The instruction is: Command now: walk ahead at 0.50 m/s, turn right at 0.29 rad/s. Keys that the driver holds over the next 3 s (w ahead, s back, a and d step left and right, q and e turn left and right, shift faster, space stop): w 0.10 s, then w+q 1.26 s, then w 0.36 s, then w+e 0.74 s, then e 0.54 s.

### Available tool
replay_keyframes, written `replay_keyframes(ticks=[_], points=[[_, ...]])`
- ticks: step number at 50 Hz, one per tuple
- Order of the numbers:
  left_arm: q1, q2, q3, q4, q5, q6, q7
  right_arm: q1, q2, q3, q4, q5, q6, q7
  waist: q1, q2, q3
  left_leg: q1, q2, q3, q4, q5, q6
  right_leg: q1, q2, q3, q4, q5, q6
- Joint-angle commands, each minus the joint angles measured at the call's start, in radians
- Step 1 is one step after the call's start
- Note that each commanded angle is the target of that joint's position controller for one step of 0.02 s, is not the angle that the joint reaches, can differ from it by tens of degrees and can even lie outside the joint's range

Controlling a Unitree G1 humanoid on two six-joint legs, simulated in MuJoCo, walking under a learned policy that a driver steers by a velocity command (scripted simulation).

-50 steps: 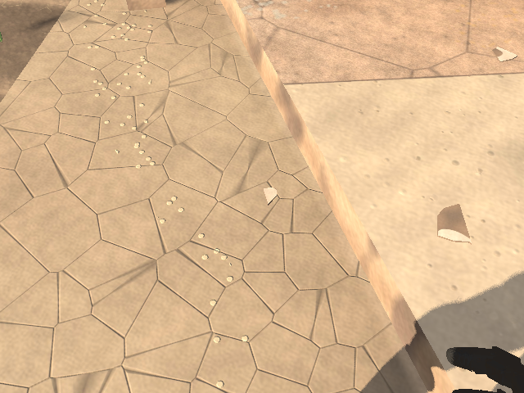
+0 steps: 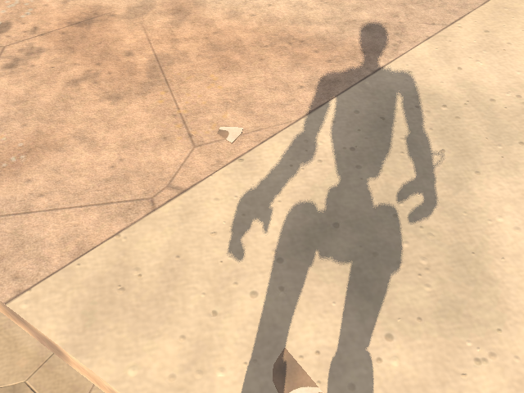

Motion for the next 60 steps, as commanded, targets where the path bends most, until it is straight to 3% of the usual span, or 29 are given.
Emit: replay_keyframes(ticks=[1,2,5,9,12,13,15,18,19,20,21,22,23,24,26,29,31,33,37,42,44,46,47,48,49,50,53,56,60], points=[[-0.062,0.069,0.016,-0.099,0.015,-0.021,-0.009,0.147,-0.098,-0.019,0.016,-0.006,0.013,-0.013,-0.053,0.113,0.048,0.294,0.299,-0.44,-0.293,-0.288,0.183,-0.469,-0.093,-0.024,0.262,0.088,0.012],[-0.041,0.009,0.0,-0.089,0.015,-0.018,-0.02,0.208,-0.08,-0.014,0.056,-0.015,0.024,-0.014,-0.061,0.162,0.03,0.282,0.292,-0.427,-0.307,-0.251,0.204,-0.492,-0.08,-0.08,0.485,0.039,0.01],[-0.052,-0.089,-0.039,-0.114,-0.024,-0.009,-0.03,0.298,-0.009,0.015,0.138,0.002,0.041,-0.009,-0.041,0.159,0.058,0.275,0.319,-0.399,-0.293,-0.283,0.23,-0.799,-0.068,-0.061,0.926,-0.033,-0.029],[-0.187,-0.183,-0.111,-0.22,0.008,-0.025,-0.041,0.365,0.02,0.046,0.213,0.003,0.068,-0.025,0.006,0.082,0.114,0.209,0.325,-0.342,-0.255,-0.216,0.185,-1.111,-0.12,-0.048,1.09,0.059,-0.034],[-0.364,-0.156,-0.15,-0.345,0.056,-0.048,-0.046,0.288,-0.04,0.052,0.167,0.012,0.067,-0.067,0.017,0.045,0.079,-0.146,0.219,-0.241,-0.428,-0.161,0.186,-0.746,-0.189,-0.208,0.516,0.259,0.015],[-0.409,-0.167,-0.152,-0.379,0.072,-0.058,-0.033,0.304,-0.083,0.035,0.172,0.033,0.056,-0.077,0.012,0.093,0.025,-0.159,0.247,-0.272,-0.5,-0.072,0.19,-0.555,-0.215,-0.181,0.404,0.284,0.02],[-0.372,-0.129,-0.137,-0.344,0.043,-0.063,-0.018,0.347,-0.102,0.021,0.19,0.073,0.045,-0.075,0.011,0.145,-0.026,-0.07,0.234,-0.167,-0.535,0.165,0.171,-0.276,-0.191,-0.269,0.109,0.196,0.012],[-0.196,-0.032,-0.072,-0.292,-0.007,-0.066,-0.015,0.439,-0.142,0.015,0.223,0.03,0.065,-0.064,0.115,0.304,-0.139,0.35,0.27,-0.153,-0.219,1.163,0.124,-0.141,-0.031,-0.322,-0.146,-0.063,-0.049],[-0.106,0.029,-0.041,-0.278,-0.016,-0.07,-0.019,0.406,-0.13,0.013,0.213,0.015,0.062,-0.065,0.181,0.333,-0.172,0.349,0.262,-0.142,-0.017,1.357,0.106,-0.034,-0.065,-0.178,-0.235,-0.016,-0.102],[0.084,0.147,-0.004,-0.226,0.016,-0.077,-0.028,0.339,-0.069,0.019,0.143,0.001,0.039,-0.067,0.227,0.065,-0.307,0.097,0.166,-0.11,0.344,1.088,0.075,0.262,-0.287,0.217,-0.441,0.087,-0.197],[0.204,0.234,0.021,-0.156,0.065,-0.065,-0.029,0.362,0.072,0.033,0.095,0.01,0.01,-0.038,0.18,-0.404,-0.464,-0.217,-0.07,-0.192,0.708,-0.063,0.03,0.49,-0.509,0.837,-0.939,-0.038,-0.316],[0.132,0.149,0.005,-0.153,0.056,-0.071,-0.019,0.343,0.045,0.009,0.108,0.017,0.003,-0.006,0.149,-0.223,-0.384,-0.367,-0.079,-0.32,1.068,-0.13,0.005,0.382,-0.571,0.972,-1.016,-0.148,-0.328],[0.038,0.082,-0.01,-0.118,0.01,-0.063,-0.021,0.207,0.048,0.007,0.047,0.038,0.022,-0.002,0.107,-0.181,-0.147,-0.505,-0.018,-0.193,1.182,-0.146,0.009,0.232,-0.556,0.763,-0.988,-0.236,-0.285],[-0.033,-0.009,-0.032,-0.064,0.01,-0.057,-0.03,0.131,0.059,0.016,0.001,0.045,0.042,-0.013,0.059,-0.14,0.012,-0.558,0.053,-0.105,1.208,-0.126,0.038,0.062,-0.502,0.511,-0.946,-0.289,-0.224],[-0.119,-0.146,-0.053,0.013,0.049,-0.062,-0.041,0.194,0.022,-0.002,0.004,0.05,0.087,-0.025,-0.049,-0.096,0.095,-0.399,0.108,-0.083,1.124,-0.075,0.058,-0.15,-0.398,0.123,-0.908,-0.099,-0.092],[-0.049,-0.103,-0.027,0.108,0.046,-0.073,-0.033,0.154,0.056,0.013,-0.031,0.05,0.104,-0.031,-0.051,-0.077,0.105,-0.459,0.112,-0.077,1.04,0.033,0.075,-0.018,-0.38,-0.077,-1.01,0.103,-0.079],[-0.032,-0.043,-0.009,0.111,0.047,-0.073,-0.021,0.096,0.012,0.009,-0.066,0.029,0.099,-0.024,-0.046,-0.029,0.096,-0.461,0.103,-0.064,0.845,0.133,0.054,0.043,-0.349,-0.196,-1.041,0.225,-0.104],[-0.041,-0.002,0.0,0.104,0.058,-0.077,0.007,0.043,-0.005,0.008,-0.092,0.034,0.094,-0.01,-0.042,-0.047,0.063,-0.422,0.098,-0.009,0.65,0.166,0.023,0.099,-0.318,-0.29,-1.088,0.318,-0.12],[-0.009,0.12,0.031,0.086,0.033,-0.089,0.031,-0.087,-0.027,0.003,-0.139,0.039,0.078,0.026,0.016,-0.006,0.039,-0.38,0.138,0.033,0.358,0.198,0.005,0.313,-0.381,-0.327,-1.14,0.37,-0.142],[0.042,0.165,0.053,0.092,0.01,-0.049,0.011,-0.197,-0.042,-0.005,-0.189,0.045,0.081,0.048,0.073,-0.02,0.116,-0.356,0.127,0.111,0.161,0.073,0.042,0.488,-0.413,-0.38,-1.097,0.517,-0.144],[0.038,0.203,0.066,0.097,-0.004,-0.033,-0.001,-0.159,-0.077,-0.025,-0.192,0.042,0.082,0.046,0.04,-0.066,0.091,-0.249,0.068,0.168,0.134,-0.009,0.074,0.517,-0.406,-0.41,-0.971,0.947,-0.136],[0.001,0.235,0.076,0.086,-0.028,-0.019,-0.009,0.08,-0.15,-0.071,-0.138,0.045,0.086,0.036,-0.099,-0.067,-0.034,0.071,-0.025,0.209,0.043,-0.013,0.131,0.454,-0.362,-0.451,-0.645,1.184,-0.113],[0.02,0.204,0.065,0.074,-0.017,-0.028,-0.005,0.244,-0.223,-0.11,-0.095,0.046,0.093,0.019,-0.167,-0.032,-0.126,0.378,-0.025,0.115,0.026,0.011,0.166,0.249,-0.321,-0.438,-0.391,0.985,-0.077],[0.035,0.055,0.024,0.006,0.034,-0.048,-0.003,0.26,-0.339,-0.13,-0.087,0.048,0.091,0.005,-0.089,0.239,-0.15,0.684,0.248,-0.381,-0.025,-0.097,0.316,-0.234,-0.159,-0.412,-0.003,0.118,-0.003],[-0.023,0.074,0.012,-0.043,0.015,-0.095,-0.007,0.242,-0.294,-0.105,-0.134,0.032,0.058,0.013,-0.09,0.199,-0.365,0.76,0.405,-0.879,-0.244,-0.308,0.447,-0.368,-0.041,-0.112,0.211,-0.094,0.007],[-0.159,0.127,0.024,-0.086,-0.02,-0.122,-0.014,0.227,-0.211,-0.079,-0.122,0.023,0.033,0.02,-0.126,0.112,-0.267,0.708,0.394,-0.775,-0.295,-0.235,0.374,-0.475,-0.103,-0.038,0.216,0.005,-0.016],[-0.123,0.121,0.023,-0.07,0.011,-0.133,-0.009,0.096,-0.126,-0.046,-0.136,0.02,0.009,0.011,-0.007,0.031,-0.095,0.352,0.265,-0.432,-0.27,0.06,0.276,-0.349,-0.206,-0.021,-0.018,0.186,-0.037],[-0.116,0.115,0.025,-0.068,0.038,-0.092,-0.017,0.081,-0.147,-0.045,-0.136,0.019,0.005,0.002,0.029,0.02,-0.051,0.186,0.227,-0.351,-0.308,0.178,0.279,-0.288,-0.203,-0.052,-0.132,0.238,0.008],[-0.283,0.057,0.0,-0.104,0.044,-0.077,-0.016,0.133,-0.174,-0.048,-0.107,0.027,0.011,-0.024,-0.018,0.071,0.009,0.069,0.155,-0.248,-0.305,0.162,0.228,-0.254,-0.155,-0.087,-0.446,0.475,0.045]])
Next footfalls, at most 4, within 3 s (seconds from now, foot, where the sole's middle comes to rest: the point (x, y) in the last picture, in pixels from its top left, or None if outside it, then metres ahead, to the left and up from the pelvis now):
0.38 right None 0.35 -0.17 -0.63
0.94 left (216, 342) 0.58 0.13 -0.63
1.42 right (230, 221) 0.94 0.12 -0.63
1.90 left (107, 217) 0.95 0.47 -0.63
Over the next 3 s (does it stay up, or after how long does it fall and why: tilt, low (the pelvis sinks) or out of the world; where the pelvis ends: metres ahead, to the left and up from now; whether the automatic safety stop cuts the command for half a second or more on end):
stays up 1.35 0.51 0.14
